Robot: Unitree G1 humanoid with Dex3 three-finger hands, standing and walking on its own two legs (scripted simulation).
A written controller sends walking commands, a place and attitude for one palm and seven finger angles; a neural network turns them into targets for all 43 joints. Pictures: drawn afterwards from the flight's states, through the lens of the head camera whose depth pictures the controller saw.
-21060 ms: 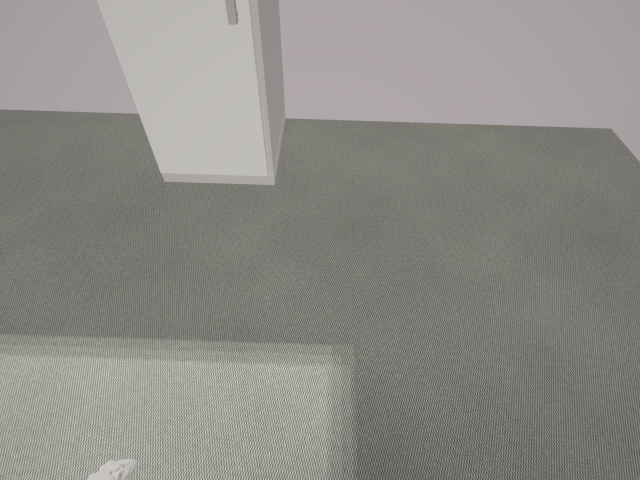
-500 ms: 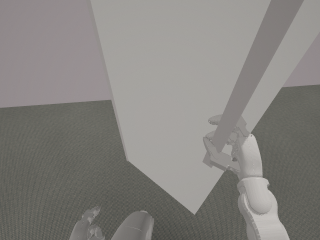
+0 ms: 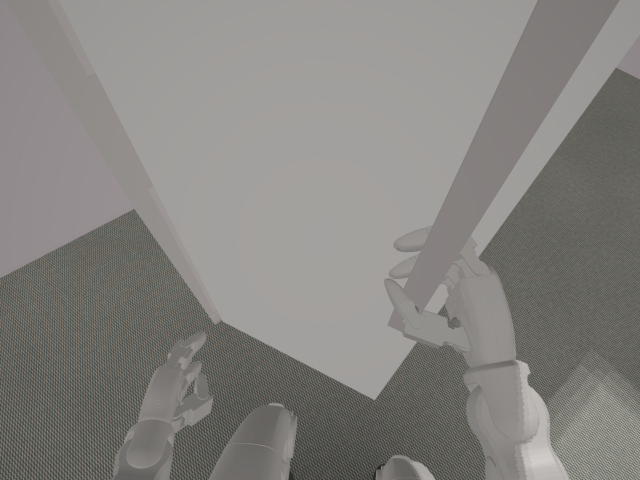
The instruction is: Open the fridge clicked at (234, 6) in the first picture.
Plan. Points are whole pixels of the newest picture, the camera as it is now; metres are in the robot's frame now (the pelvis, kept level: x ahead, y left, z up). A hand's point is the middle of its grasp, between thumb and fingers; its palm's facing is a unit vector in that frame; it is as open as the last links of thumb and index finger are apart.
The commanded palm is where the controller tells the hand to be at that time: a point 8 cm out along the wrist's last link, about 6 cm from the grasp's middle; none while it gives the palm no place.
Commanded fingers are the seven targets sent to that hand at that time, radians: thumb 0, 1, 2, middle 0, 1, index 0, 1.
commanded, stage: walk backward, drawing the door open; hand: right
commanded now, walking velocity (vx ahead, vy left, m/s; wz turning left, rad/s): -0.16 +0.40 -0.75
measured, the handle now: (471, 183) +0.32 -0.07 +0.24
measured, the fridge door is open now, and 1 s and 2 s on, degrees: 66 72 71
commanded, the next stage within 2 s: stop walking and hold the door back in 0.12 s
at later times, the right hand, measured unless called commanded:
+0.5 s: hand (328, 389) +0.19 +0.02 +0.11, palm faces +0.31 +0.93 -0.18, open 6.9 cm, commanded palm +0.19 -0.05 +0.11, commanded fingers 0.00 -0.90 -0.90 0.45 1.40 0.45 1.40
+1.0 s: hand (366, 334) +0.24 -0.01 +0.12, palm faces +0.51 +0.82 -0.26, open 6.2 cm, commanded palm +0.19 -0.07 +0.11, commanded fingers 0.00 -0.90 -0.90 0.45 1.40 0.45 1.40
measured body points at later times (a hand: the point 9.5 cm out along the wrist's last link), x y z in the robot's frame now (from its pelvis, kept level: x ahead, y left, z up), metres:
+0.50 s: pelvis -0.08 +0.22 +0.01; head -0.07 +0.23 +0.46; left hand +0.18 +0.36 -0.08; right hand +0.17 -0.03 +0.13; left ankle +0.03 +0.26 -0.70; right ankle -0.12 +0.15 -0.72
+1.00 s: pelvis -0.10 +0.30 +0.02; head -0.04 +0.36 +0.47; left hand +0.06 +0.56 -0.13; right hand +0.21 -0.05 +0.14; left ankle -0.02 +0.35 -0.72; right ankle -0.16 +0.09 -0.61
